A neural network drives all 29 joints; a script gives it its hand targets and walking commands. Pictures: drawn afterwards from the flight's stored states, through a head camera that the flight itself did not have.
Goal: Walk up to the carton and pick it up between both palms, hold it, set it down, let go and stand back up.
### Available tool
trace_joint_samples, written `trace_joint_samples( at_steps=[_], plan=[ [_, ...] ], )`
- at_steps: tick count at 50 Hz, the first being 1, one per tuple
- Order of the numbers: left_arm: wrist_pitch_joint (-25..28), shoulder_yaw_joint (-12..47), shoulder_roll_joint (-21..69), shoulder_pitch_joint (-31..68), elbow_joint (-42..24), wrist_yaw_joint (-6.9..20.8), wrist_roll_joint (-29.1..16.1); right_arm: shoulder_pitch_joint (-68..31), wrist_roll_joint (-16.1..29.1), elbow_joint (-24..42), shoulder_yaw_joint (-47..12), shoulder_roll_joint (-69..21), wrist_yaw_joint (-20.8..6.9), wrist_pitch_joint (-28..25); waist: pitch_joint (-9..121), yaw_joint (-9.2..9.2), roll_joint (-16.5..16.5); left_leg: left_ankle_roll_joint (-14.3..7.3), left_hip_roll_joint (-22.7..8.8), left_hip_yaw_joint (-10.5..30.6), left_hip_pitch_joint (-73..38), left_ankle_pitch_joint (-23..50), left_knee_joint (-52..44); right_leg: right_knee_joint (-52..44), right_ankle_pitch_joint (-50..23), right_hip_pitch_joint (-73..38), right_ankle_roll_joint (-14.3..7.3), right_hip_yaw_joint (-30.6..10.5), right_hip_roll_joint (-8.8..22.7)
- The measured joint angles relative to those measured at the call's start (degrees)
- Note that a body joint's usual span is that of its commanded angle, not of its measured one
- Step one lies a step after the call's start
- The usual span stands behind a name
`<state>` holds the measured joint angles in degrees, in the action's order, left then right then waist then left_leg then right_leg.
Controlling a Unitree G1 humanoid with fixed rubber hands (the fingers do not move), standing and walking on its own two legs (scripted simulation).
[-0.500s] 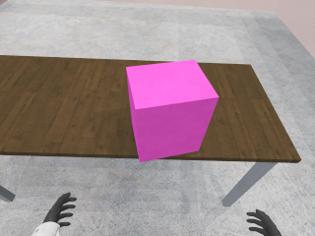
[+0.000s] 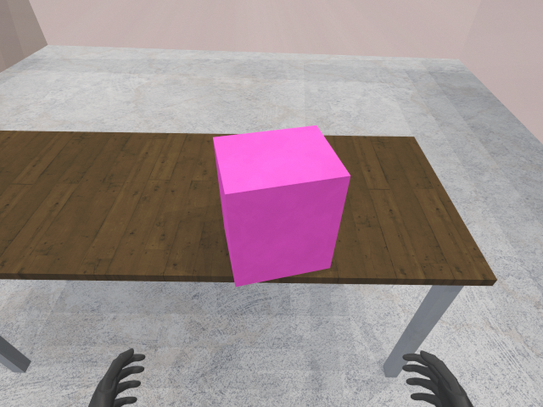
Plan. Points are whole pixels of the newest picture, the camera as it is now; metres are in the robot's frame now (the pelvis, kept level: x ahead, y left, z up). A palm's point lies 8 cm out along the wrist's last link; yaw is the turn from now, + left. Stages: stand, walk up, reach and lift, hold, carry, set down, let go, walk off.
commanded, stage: reach and lift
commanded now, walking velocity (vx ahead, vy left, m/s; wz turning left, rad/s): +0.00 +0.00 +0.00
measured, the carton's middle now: (275, 207) +0.52 -0.01 +0.01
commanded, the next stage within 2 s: none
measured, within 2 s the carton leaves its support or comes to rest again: neither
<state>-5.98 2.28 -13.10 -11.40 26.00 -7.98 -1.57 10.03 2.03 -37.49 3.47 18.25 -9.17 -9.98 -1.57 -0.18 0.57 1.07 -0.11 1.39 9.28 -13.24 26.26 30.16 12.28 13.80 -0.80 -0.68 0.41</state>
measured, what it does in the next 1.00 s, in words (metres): stands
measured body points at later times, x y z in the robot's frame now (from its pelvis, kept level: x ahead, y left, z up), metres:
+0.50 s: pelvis +0.04 +0.00 +0.00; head +0.04 -0.01 +0.45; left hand +0.23 +0.20 -0.02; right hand +0.24 -0.25 -0.03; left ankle +0.02 +0.15 -0.74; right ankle +0.05 -0.11 -0.74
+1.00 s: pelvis +0.02 +0.00 +0.00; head +0.00 -0.01 +0.45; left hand +0.25 +0.17 +0.02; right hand +0.24 -0.25 -0.01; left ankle +0.02 +0.15 -0.74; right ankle +0.05 -0.11 -0.74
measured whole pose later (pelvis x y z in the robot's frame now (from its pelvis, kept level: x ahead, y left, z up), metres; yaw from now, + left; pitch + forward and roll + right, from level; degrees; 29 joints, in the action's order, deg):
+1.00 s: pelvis +0.02 +0.00 +0.00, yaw +0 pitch -3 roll +2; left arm -4.0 7.7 -3.7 -10.7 7.3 -17.2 -1.7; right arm 9.5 17.8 -26.2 -1.0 21.6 -11.8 -11.3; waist 0.1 -0.8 0.6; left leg 1.8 -0.2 0.8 8.0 -12.7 22.8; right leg 28.3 12.4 13.5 -1.2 -1.2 0.3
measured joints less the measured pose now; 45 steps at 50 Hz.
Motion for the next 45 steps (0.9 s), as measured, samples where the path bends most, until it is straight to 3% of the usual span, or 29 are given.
trace_joint_samples(
  at_steps=[11, 16, 25, 35, 41, 45],
  plan=[
    [0.11, -0.03, 3.30, 1.75, -0.15, -1.60, 0.00, 0.03, 4.17, 3.60, 0.03, 0.00, -0.74, 2.52, 0.91, -0.01, -0.01, 0.50, -0.04, -0.64, -1.03, 0.56, -2.20, -0.32, 0.35, 0.02, -0.26, -0.54, 0.00],
    [1.48, 0.21, 4.45, 0.35, -3.73, -3.00, -0.02, 0.02, 6.61, 6.77, 0.04, 0.00, -0.76, 2.45, -0.40, -0.02, -0.01, 0.96, -0.06, -0.64, -1.17, 0.44, -2.58, -0.36, 0.96, 0.01, -0.27, -0.55, 0.00],
    [6.76, 0.85, 6.61, -4.90, -12.16, -4.00, -0.09, 0.30, 10.89, 9.40, -1.27, 0.11, -0.77, -2.28, -0.08, -0.10, -0.01, 1.00, -0.08, -0.70, -1.18, -0.54, -3.11, -0.91, 1.91, 0.00, -0.25, -0.59, 0.00],
    [10.06, 3.83, 8.50, -10.62, -17.05, -5.72, -0.10, 2.02, 14.52, 9.99, -4.23, 1.31, -1.75, -7.13, 0.87, -0.09, -0.01, 1.11, -0.11, -0.54, -1.18, -0.34, -3.42, -1.86, 1.40, -0.35, -0.17, -0.43, 0.00],
    [10.35, 5.61, 8.77, -8.66, -18.73, -7.84, -0.11, 2.01, 15.79, 11.27, -4.40, 2.09, -2.51, -7.43, 2.37, -0.33, 0.00, 1.13, -0.13, -0.51, -1.18, 0.18, -3.42, -1.86, 0.88, -0.36, -0.22, -0.42, -0.02],
    [7.56, 6.10, 9.11, -5.24, -18.68, -8.51, -0.13, 1.86, 15.80, 11.27, -4.42, 2.91, -2.66, -6.00, 3.04, -0.60, 0.00, 1.06, -0.13, -0.50, -1.17, 0.49, -3.42, -1.86, 0.54, -0.34, -0.28, -0.41, -0.03]
  ],
)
